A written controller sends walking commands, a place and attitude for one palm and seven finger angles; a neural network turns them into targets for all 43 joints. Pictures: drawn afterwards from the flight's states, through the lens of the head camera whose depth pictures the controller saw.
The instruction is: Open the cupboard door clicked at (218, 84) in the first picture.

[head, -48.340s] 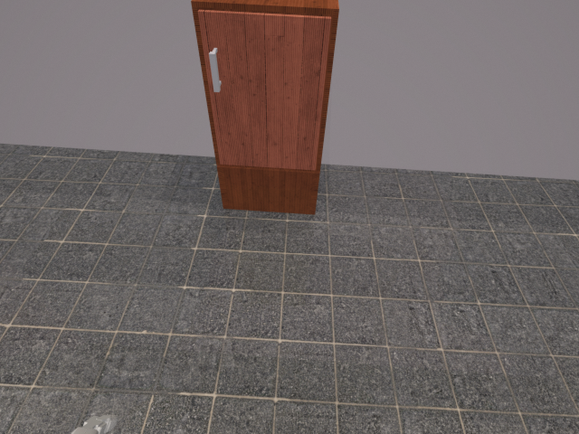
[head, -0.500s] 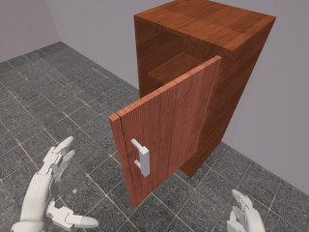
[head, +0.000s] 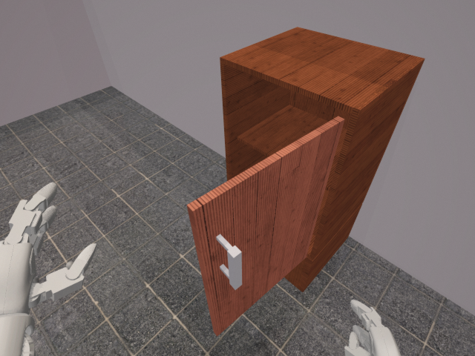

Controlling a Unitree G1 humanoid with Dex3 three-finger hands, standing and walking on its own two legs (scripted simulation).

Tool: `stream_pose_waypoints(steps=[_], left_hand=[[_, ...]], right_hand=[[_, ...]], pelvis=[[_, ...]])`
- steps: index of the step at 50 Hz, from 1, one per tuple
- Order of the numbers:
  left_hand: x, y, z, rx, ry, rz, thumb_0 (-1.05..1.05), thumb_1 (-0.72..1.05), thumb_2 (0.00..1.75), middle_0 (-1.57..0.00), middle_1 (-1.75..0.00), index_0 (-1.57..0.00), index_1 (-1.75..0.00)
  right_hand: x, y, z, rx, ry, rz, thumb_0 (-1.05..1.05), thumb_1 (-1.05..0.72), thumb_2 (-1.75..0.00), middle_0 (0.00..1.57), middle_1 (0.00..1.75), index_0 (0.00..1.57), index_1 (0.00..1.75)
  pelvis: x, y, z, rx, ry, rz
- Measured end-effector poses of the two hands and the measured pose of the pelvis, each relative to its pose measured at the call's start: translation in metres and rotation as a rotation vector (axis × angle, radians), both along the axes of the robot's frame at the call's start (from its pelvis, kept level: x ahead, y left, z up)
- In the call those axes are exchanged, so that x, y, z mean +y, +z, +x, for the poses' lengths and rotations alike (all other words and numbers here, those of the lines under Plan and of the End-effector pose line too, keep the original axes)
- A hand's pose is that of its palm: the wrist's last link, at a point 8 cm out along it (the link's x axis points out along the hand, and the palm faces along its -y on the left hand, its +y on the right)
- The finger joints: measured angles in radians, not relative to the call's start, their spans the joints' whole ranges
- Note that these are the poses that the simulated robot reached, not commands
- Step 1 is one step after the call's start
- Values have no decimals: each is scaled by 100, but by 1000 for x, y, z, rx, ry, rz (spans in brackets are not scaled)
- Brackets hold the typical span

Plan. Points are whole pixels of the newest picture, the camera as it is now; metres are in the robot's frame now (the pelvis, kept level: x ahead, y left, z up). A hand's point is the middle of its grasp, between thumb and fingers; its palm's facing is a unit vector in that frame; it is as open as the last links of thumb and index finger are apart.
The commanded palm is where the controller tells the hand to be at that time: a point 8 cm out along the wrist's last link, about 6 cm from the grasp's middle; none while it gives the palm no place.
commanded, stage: draw the hand back to the body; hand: left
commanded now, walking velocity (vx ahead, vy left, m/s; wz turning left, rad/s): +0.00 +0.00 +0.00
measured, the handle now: (228, 262) +0.32 +0.06 -0.05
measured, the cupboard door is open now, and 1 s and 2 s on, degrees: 84 84 84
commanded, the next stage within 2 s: step back with the hand held close in 0.48 s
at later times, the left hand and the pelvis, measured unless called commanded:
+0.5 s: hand (68, 258) +0.19 +0.24 +0.16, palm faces +0.44 -0.81 -0.39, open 7.4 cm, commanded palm +0.14 +0.28 +0.18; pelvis +0.00 -0.02 +0.01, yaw +0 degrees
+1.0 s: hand (66, 261) +0.18 +0.24 +0.16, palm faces +0.33 -0.79 -0.52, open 7.4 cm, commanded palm +0.12 +0.28 +0.18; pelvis -0.03 -0.01 +0.01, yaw -2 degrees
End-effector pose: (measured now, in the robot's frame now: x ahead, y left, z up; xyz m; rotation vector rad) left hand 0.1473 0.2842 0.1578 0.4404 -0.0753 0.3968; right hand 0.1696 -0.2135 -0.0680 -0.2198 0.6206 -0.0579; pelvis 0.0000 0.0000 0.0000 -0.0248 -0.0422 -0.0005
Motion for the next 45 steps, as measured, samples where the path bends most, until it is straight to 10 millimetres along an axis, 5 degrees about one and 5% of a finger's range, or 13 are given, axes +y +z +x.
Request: stream_pose_waypoints(steps=[9, 19, 34, 45], left_hand=[[11, 34, -4, -115, 51, 62, 1, 73, 83, -21, -30, -21, -30], [-6, 10, -2, -27, 35, -7, 2, 87, 89, -21, -30, -21, -30], [-12, 29, 1, -86, 30, 59, 2, 89, 90, -21, -30, -21, -30], [-16, 18, 9, 8, -76, 112, 2, 89, 90, -21, -30, -22, -30]], right_hand=[[-10, 3, 2, 8, 6, -8, 1, -90, -89, 21, 30, 20, 30], [-23, 0, -3, 45, -10, -13, 1, -90, -89, 21, 30, 20, 30], [-35, 1, 1, 33, -27, 4, 1, -90, -89, 21, 30, 20, 30], [-55, -2, -27, 110, -145, -38, 1, -90, -89, 21, 30, 20, 29]], pelvis=[[-6, 5, -1, -28, -2, 5], [-16, 7, -2, -33, -5, 10], [-27, 8, -3, -19, -5, 5], [-17, 7, -17, 48, -30, 12]])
